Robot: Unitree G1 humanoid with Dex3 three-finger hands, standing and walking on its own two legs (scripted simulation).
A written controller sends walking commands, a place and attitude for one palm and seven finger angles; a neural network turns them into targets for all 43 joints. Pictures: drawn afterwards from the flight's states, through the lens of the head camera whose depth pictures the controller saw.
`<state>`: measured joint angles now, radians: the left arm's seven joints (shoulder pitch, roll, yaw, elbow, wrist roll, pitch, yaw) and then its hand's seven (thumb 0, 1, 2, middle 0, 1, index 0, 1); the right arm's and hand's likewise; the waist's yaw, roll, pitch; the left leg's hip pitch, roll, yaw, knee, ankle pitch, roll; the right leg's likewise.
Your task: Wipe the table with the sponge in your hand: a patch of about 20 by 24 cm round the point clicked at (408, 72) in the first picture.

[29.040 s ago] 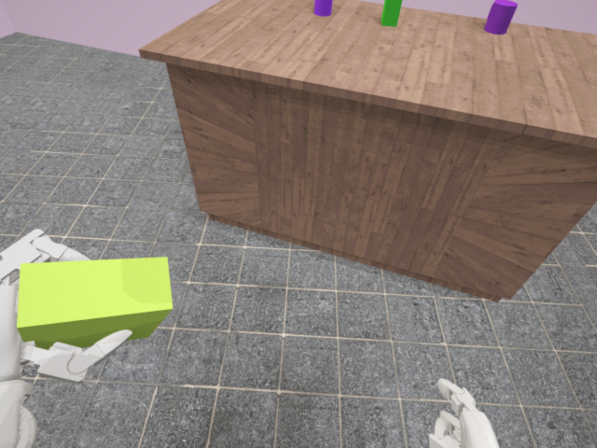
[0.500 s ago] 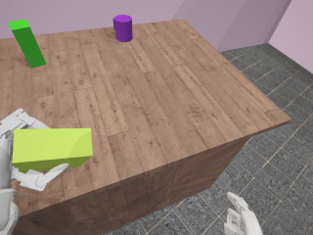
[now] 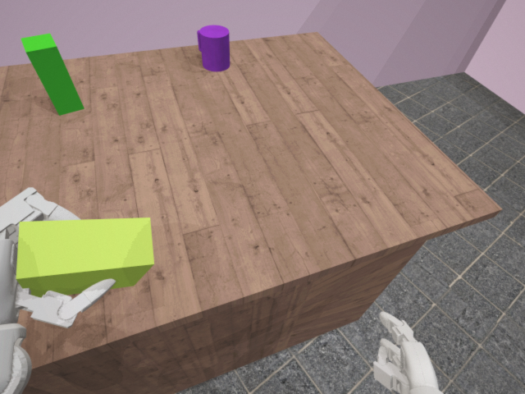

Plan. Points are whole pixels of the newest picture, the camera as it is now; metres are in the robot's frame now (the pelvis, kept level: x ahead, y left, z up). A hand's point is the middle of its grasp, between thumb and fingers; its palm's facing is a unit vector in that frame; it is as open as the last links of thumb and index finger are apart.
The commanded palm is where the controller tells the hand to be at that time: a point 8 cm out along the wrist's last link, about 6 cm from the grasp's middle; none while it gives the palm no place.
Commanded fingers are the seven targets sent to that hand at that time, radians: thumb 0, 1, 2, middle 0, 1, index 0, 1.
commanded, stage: look again from close up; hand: left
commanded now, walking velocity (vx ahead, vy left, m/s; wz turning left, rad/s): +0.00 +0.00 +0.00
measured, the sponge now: (106, 258) +0.23 +0.22 +0.13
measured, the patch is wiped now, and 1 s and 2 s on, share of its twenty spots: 0.00 0.00 0.00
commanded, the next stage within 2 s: come to a stop and stand still in 0.24 s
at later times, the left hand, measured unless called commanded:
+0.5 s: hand (59, 277) +0.20 +0.25 +0.15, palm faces +0.39 -0.84 -0.37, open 9.6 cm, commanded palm +0.14 +0.28 +0.17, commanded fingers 0.00 0.10 1.30 -1.20 -1.60 -1.20 -1.60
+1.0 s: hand (62, 261) +0.22 +0.26 +0.14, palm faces +0.34 -0.85 -0.41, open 9.6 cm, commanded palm +0.16 +0.28 +0.17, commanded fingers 0.00 0.10 1.30 -1.20 -1.60 -1.20 -1.60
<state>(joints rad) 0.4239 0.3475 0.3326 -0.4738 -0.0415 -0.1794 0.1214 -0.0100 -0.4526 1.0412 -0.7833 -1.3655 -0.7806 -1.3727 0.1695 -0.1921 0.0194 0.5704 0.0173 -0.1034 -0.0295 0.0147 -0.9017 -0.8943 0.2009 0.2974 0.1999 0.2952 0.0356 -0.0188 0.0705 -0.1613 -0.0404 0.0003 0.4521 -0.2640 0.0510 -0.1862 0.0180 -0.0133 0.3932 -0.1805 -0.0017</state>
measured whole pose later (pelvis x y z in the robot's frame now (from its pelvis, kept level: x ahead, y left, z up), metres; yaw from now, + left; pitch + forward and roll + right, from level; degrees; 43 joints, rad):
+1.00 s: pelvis +0.00 +0.00 +0.00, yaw +0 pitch +0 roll -1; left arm 0.42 0.40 0.36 -0.41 -0.04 -0.24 0.07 -0.01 -0.46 1.04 -0.79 -1.36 -0.78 -1.37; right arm 0.21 -0.18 0.02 0.59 0.02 -0.15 -0.02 0.02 -0.90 -0.89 0.20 0.30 0.20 0.30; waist 0.03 -0.04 0.07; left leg -0.20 -0.05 0.01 0.48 -0.28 0.06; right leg -0.24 0.01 0.00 0.45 -0.21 0.01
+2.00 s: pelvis -0.02 +0.00 -0.01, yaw +0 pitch -2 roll +0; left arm 0.17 0.47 0.36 -0.35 0.04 0.14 -0.01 -0.01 -0.45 1.04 -0.78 -1.37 -0.78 -1.38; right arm 0.15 -0.25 0.05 0.61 0.02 -0.09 -0.01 0.02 -0.90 -0.89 0.20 0.30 0.20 0.30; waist 0.04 0.05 0.00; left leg -0.23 -0.07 0.02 0.53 -0.27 0.06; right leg -0.29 0.01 0.03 0.55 -0.23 0.00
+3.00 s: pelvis -0.02 -0.02 -0.01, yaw +1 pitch -3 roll +0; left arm 0.15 0.68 0.17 -0.49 0.46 0.32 -0.06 -0.01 -0.46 1.05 -0.79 -1.36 -0.79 -1.37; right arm 0.07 -0.25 0.06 0.59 0.06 -0.02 -0.12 0.02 -0.90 -0.89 0.20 0.30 0.20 0.29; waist 0.12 0.09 0.00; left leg -0.20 -0.05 -0.01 0.54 -0.29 0.03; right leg -0.25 0.03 0.00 0.55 -0.25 -0.03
